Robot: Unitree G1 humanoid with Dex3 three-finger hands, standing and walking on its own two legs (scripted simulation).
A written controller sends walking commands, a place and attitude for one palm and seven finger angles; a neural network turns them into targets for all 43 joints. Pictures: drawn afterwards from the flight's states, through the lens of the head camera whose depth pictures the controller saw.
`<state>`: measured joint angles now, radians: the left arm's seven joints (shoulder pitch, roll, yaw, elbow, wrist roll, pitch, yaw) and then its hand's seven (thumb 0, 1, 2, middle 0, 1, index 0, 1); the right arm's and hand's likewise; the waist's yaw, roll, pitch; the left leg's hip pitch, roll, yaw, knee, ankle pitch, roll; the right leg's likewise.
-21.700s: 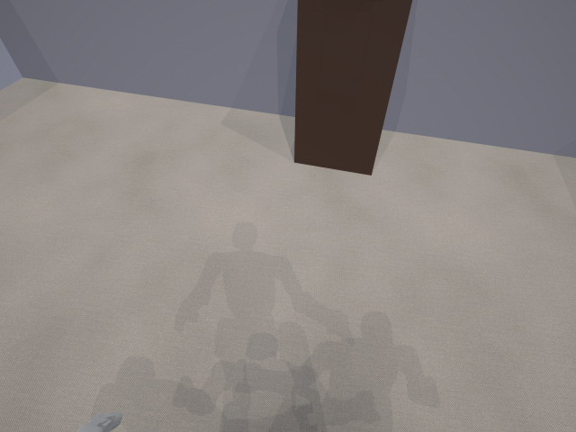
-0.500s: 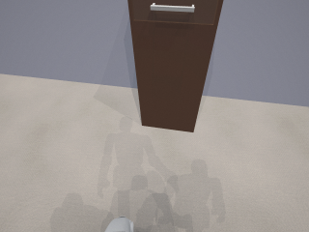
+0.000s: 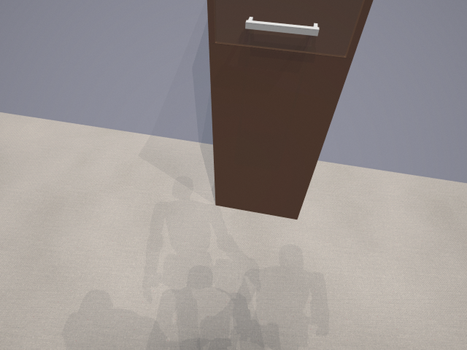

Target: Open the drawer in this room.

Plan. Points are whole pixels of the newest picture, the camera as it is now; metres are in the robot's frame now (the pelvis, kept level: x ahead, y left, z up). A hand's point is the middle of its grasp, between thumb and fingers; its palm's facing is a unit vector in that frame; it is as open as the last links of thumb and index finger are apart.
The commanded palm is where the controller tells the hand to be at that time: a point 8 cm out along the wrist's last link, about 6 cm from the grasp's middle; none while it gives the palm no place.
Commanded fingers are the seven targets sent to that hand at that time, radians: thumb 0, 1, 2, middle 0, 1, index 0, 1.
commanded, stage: stand and wait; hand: left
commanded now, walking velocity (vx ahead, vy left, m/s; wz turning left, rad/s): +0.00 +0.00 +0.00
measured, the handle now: (282, 25) +0.89 -0.06 +0.18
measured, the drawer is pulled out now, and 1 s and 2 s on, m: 0.00 0.00 0.00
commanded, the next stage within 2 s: look at it before walking up in 0.82 s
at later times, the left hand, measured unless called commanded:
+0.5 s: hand out of the picture +0.01 +0.12 -0.17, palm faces +0.05 -0.99 -0.16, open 7.4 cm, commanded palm none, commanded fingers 0.00 0.90 0.90 -0.20 -0.30 -0.20 -0.30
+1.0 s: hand out of the picture +0.02 +0.11 -0.17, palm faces +0.08 -0.98 -0.17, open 7.4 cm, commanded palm none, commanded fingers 0.00 0.90 0.90 -0.20 -0.30 -0.20 -0.30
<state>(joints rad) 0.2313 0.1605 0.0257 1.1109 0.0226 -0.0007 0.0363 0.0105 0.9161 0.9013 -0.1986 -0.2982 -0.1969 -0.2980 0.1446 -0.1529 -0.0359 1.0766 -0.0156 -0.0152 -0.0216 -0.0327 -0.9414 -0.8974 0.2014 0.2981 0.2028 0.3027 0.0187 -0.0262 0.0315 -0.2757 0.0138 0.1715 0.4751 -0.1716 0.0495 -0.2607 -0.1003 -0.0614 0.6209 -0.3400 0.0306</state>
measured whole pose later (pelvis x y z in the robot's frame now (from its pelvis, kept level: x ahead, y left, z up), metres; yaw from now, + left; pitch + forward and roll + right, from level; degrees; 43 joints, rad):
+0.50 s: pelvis +0.03 -0.04 +0.01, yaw +1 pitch -1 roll +0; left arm 0.31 0.10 0.00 1.15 0.00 -0.01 0.04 0.01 0.91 0.90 -0.20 -0.30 -0.20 -0.30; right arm 0.34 -0.10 0.00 1.19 -0.01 0.00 -0.02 0.00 -0.91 -0.90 0.20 0.30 0.20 0.30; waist -0.01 0.01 0.04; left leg -0.19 0.07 0.13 0.38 -0.16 -0.02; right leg -0.12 -0.02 -0.11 0.40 -0.26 -0.02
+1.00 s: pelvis +0.05 -0.04 +0.01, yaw +1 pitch -1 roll +1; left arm 0.33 0.11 0.00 1.15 0.01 -0.02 0.05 0.01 0.91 0.90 -0.20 -0.30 -0.20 -0.30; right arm 0.28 -0.13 -0.01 1.16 -0.01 -0.01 -0.04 0.01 -0.92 -0.90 0.20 0.30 0.20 0.30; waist 0.01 0.00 0.04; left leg -0.17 0.07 0.11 0.39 -0.19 -0.03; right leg -0.09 -0.02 -0.12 0.40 -0.29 -0.03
